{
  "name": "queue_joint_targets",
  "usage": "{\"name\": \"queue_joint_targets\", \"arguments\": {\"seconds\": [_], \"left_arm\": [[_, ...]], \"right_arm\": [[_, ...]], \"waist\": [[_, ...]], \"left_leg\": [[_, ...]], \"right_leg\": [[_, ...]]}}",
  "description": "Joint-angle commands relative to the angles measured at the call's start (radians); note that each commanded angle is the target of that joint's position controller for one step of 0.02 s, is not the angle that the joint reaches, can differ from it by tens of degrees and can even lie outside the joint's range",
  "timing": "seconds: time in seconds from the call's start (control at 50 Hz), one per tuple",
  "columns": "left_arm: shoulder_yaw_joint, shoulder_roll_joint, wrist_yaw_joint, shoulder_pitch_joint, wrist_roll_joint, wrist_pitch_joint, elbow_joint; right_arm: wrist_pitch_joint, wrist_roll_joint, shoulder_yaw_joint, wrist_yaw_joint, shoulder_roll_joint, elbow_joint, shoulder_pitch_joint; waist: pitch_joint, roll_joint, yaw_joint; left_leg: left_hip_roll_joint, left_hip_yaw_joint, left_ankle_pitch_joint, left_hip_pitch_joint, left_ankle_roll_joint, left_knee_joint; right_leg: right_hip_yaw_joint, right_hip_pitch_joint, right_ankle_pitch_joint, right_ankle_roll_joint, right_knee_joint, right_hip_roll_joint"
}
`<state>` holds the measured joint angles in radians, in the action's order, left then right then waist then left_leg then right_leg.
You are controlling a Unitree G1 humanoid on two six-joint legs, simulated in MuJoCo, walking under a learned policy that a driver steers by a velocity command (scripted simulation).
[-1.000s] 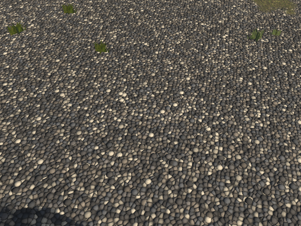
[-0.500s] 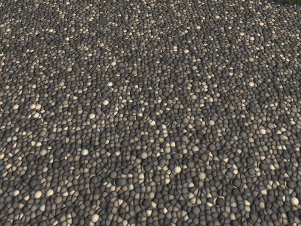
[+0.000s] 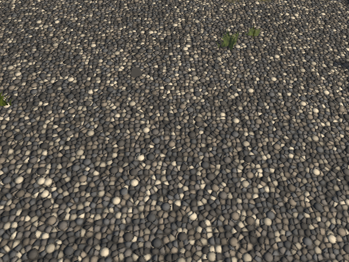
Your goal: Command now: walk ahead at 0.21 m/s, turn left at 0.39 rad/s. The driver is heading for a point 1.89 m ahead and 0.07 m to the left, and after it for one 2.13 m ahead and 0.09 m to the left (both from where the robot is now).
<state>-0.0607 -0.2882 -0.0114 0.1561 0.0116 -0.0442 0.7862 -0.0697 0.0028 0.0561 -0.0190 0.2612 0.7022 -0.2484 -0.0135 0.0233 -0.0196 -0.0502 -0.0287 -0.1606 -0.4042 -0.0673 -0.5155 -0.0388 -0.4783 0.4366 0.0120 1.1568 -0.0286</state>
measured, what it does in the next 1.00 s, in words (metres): walks ahead: right foot, then left foot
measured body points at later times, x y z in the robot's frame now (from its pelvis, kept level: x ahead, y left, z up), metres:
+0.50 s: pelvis +0.10 -0.03 +0.00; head +0.13 -0.04 +0.45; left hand +0.20 +0.26 -0.09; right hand +0.31 -0.26 -0.10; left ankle +0.04 +0.08 -0.70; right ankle +0.16 -0.14 -0.73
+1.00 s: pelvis +0.10 +0.00 +0.00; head +0.11 +0.00 +0.45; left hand +0.14 +0.28 -0.13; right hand +0.26 -0.22 -0.12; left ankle +0.05 +0.12 -0.73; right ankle +0.16 -0.14 -0.73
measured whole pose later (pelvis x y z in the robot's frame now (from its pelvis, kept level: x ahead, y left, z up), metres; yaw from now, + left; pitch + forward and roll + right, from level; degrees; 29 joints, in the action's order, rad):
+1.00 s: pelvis +0.10 +0.00 +0.00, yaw +13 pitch -2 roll +0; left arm -0.04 -0.25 -0.02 0.16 0.00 0.00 0.91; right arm 0.00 0.01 0.03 0.02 0.21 0.77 -0.25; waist -0.03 0.00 0.01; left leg -0.01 -0.07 -0.34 -0.19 0.01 -0.55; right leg -0.07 -0.26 0.25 0.04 0.54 0.01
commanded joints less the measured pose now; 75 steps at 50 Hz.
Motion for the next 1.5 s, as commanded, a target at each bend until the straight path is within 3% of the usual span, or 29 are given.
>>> {"name": "queue_joint_targets", "arguments": {"seconds": [0.02,0.06,0.1,0.14,0.22,0.28,0.34,0.38,0.4,0.42,0.44,0.46,0.48,0.52,0.56,0.58,0.62,0.64,0.68,0.7,0.72,0.74,0.76,0.78,0.82,0.92,1.1,1.5], "left_arm": [[-0.021,-0.061,-0.018,0.010,0.000,0.011,-0.072],[-0.019,-0.053,-0.026,0.004,0.000,0.019,-0.069],[-0.020,-0.055,-0.032,-0.028,0.000,0.025,-0.074],[-0.023,-0.058,-0.031,-0.067,-0.006,0.033,-0.083],[-0.025,-0.057,-0.027,-0.136,-0.010,0.031,-0.101],[-0.023,-0.061,-0.017,-0.139,-0.012,0.015,-0.099],[-0.021,-0.064,-0.002,-0.119,-0.015,-0.003,-0.097],[-0.025,-0.070,0.007,-0.068,-0.006,-0.015,-0.083],[-0.034,-0.124,0.005,-0.047,0.011,-0.016,-0.088],[-0.043,-0.175,-0.002,-0.066,0.024,-0.005,-0.094],[-0.026,-0.104,-0.002,-0.025,0.027,-0.002,-0.073],[-0.019,-0.084,0.002,-0.023,0.014,-0.004,-0.076],[-0.022,-0.095,0.002,-0.029,0.005,-0.004,-0.072],[-0.018,-0.099,0.003,-0.067,-0.008,0.001,-0.071],[-0.014,-0.090,0.007,-0.100,-0.005,0.017,-0.063],[-0.013,-0.084,0.008,-0.097,-0.005,0.024,-0.058],[-0.015,-0.094,0.008,-0.058,-0.006,0.033,-0.043],[-0.014,-0.098,0.009,-0.056,-0.010,0.035,-0.038],[-0.007,-0.087,0.010,-0.034,-0.018,0.031,-0.024],[-0.001,-0.078,0.013,-0.016,-0.012,0.022,-0.017],[0.000,-0.076,0.022,0.006,0.004,0.010,-0.014],[0.005,-0.050,0.024,0.003,0.002,0.006,-0.005],[0.004,-0.066,0.020,-0.035,0.002,0.008,0.001],[0.003,-0.060,0.016,-0.051,0.000,0.013,0.003],[0.002,-0.058,0.005,-0.040,-0.001,0.026,0.016],[-0.001,-0.055,-0.006,-0.019,-0.006,0.035,0.058],[-0.007,-0.061,-0.017,0.000,-0.011,0.046,0.143],[-0.001,-0.046,-0.033,0.040,-0.014,0.057,0.271]], "right_arm": [[0.004,0.001,0.044,0.015,0.153,-0.077,0.004],[0.016,-0.006,0.056,0.031,0.178,-0.077,-0.015],[0.033,-0.016,0.063,0.046,0.189,-0.077,-0.028],[0.048,-0.022,0.063,0.056,0.187,-0.080,-0.025],[0.077,-0.017,0.066,0.066,0.182,-0.091,-0.024],[0.089,-0.006,0.062,0.068,0.166,-0.100,-0.013],[0.093,-0.010,0.051,0.064,0.149,-0.109,0.010],[0.091,-0.018,0.041,0.062,0.131,-0.115,0.027],[0.085,0.002,0.030,0.060,0.098,-0.120,-0.007],[0.076,0.013,0.024,0.055,0.077,-0.113,-0.095],[0.073,0.016,0.029,0.054,0.116,-0.124,-0.060],[0.077,0.008,0.045,0.056,0.170,-0.121,-0.021],[0.086,0.000,0.052,0.060,0.174,-0.114,0.006],[0.109,-0.002,0.048,0.062,0.140,-0.097,-0.001],[0.113,-0.005,0.026,0.056,0.075,-0.087,-0.005],[0.111,-0.006,0.016,0.053,0.051,-0.085,0.013],[0.109,-0.013,0.017,0.051,0.056,-0.077,0.038],[0.109,-0.015,0.021,0.051,0.063,-0.065,0.027],[0.107,-0.005,0.023,0.050,0.075,-0.044,0.015],[0.107,0.008,0.027,0.052,0.109,-0.054,0.023],[0.108,0.015,0.037,0.056,0.161,-0.061,0.023],[0.106,0.016,0.040,0.047,0.152,-0.038,0.028],[0.098,0.019,0.028,0.038,0.105,-0.046,0.044],[0.090,0.024,0.020,0.036,0.083,-0.037,0.045],[0.071,0.019,0.018,0.037,0.087,-0.029,0.041],[0.054,0.012,0.010,0.043,0.078,-0.004,0.007],[0.045,0.007,0.001,0.045,0.065,0.048,-0.023],[0.045,0.001,-0.016,0.053,0.051,0.198,-0.071]], "waist": [[0.148,-0.112,0.043],[0.175,-0.117,0.041],[0.186,-0.110,0.031],[0.173,-0.117,0.022],[0.121,-0.147,0.001],[0.123,-0.165,-0.008],[0.131,-0.170,-0.002],[0.123,-0.149,0.032],[0.159,-0.061,0.011],[0.151,0.152,-0.053],[0.165,0.227,-0.014],[0.147,0.165,0.013],[0.142,0.120,0.018],[0.122,0.084,0.000],[0.111,0.115,-0.017],[0.113,0.139,-0.005],[0.124,0.162,0.022],[0.125,0.157,0.014],[0.109,0.137,0.005],[0.116,0.095,0.013],[0.115,0.001,0.044],[0.102,-0.114,0.049],[0.063,-0.095,0.027],[0.042,-0.093,0.027],[0.007,-0.095,0.030],[-0.003,-0.076,0.031],[-0.003,-0.036,0.030],[-0.028,-0.030,0.030]], "left_leg": [[0.231,-0.291,0.646,0.251,-0.163,0.154],[0.230,-0.280,0.667,0.261,-0.167,0.151],[0.228,-0.294,0.570,0.264,-0.158,0.152],[0.211,-0.311,0.437,0.243,-0.136,0.157],[0.189,-0.376,0.232,0.222,-0.127,0.161],[0.198,-0.387,0.306,0.243,-0.135,0.123],[0.191,-0.408,0.410,0.258,-0.130,0.067],[0.138,-0.395,0.316,0.213,-0.078,0.029],[0.084,-0.345,0.146,0.148,-0.032,-0.045],[-0.046,-0.221,-0.282,0.015,0.029,-0.173],[-0.039,-0.168,-0.477,-0.045,0.083,-0.276],[-0.010,-0.158,-0.492,-0.069,0.117,-0.403],[-0.008,-0.151,-0.464,-0.092,0.137,-0.484],[0.018,-0.151,-0.403,-0.073,0.162,-0.513],[0.032,-0.077,-0.354,0.014,0.170,-0.365],[0.038,-0.048,-0.328,0.056,0.170,-0.275],[0.038,-0.022,-0.244,0.117,0.165,-0.131],[0.037,-0.012,-0.169,0.158,0.157,-0.036],[0.036,-0.010,0.011,0.268,0.122,0.153],[0.087,-0.062,0.090,0.334,0.099,0.137],[0.147,-0.100,0.202,0.362,0.064,0.072],[0.136,-0.100,0.037,0.259,0.031,0.072],[0.123,-0.106,-0.055,0.193,0.027,0.101],[0.120,-0.105,-0.085,0.158,0.036,0.114],[0.108,-0.096,-0.058,0.131,0.052,0.111],[0.099,-0.092,-0.040,0.121,0.055,0.101],[0.084,-0.074,-0.006,0.140,0.053,0.096],[0.059,-0.035,-0.021,0.149,0.062,0.113]], "right_leg": [[-0.038,-0.108,-0.057,0.015,-0.094,0.042],[-0.041,-0.105,-0.096,0.038,-0.173,0.024],[-0.058,-0.110,-0.150,0.056,-0.233,0.020],[-0.070,-0.106,-0.195,0.063,-0.287,0.012],[-0.090,-0.100,-0.207,0.066,-0.382,-0.004],[-0.081,-0.052,-0.186,0.064,-0.443,0.004],[-0.055,0.048,-0.190,0.037,-0.569,0.002],[-0.055,0.221,-0.433,-0.005,-0.793,0.031],[-0.162,0.349,-0.656,-0.055,-0.778,0.160],[-0.307,0.439,-0.969,-0.179,-0.745,0.309],[-0.437,0.417,-0.941,-0.310,-0.777,0.414],[-0.434,0.410,-0.876,-0.326,-0.784,0.400],[-0.384,0.407,-0.837,-0.298,-0.774,0.359],[-0.297,0.363,-0.798,-0.251,-0.771,0.307],[-0.191,0.307,-0.763,-0.209,-0.777,0.224],[-0.162,0.304,-0.753,-0.200,-0.772,0.199],[-0.169,0.329,-0.720,-0.208,-0.764,0.199],[-0.171,0.328,-0.680,-0.205,-0.755,0.198],[-0.173,0.287,-0.541,-0.158,-0.757,0.176],[-0.171,0.235,-0.425,-0.109,-0.757,0.165],[-0.123,0.184,-0.316,-0.067,-0.733,0.116],[-0.040,0.230,-0.215,-0.024,-0.724,0.050],[-0.028,0.255,-0.214,0.000,-0.698,0.044],[-0.025,0.265,-0.233,0.002,-0.689,0.045],[-0.031,0.263,-0.278,-0.003,-0.678,0.048],[-0.035,0.283,-0.310,0.001,-0.670,0.049],[-0.039,0.302,-0.343,0.013,-0.677,0.052],[-0.031,0.298,-0.334,0.007,-0.703,0.044]]}}
Keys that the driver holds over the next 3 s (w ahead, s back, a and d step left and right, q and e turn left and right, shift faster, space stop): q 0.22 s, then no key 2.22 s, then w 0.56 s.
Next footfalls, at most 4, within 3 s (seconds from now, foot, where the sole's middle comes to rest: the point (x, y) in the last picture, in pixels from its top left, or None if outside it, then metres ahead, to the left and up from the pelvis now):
0.40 right None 0.20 -0.13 -0.77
0.70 left None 0.09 0.13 -0.77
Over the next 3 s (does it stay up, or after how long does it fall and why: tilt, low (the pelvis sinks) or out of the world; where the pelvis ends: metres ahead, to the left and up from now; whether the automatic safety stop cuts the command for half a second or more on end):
stays up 0.26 0.01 0.00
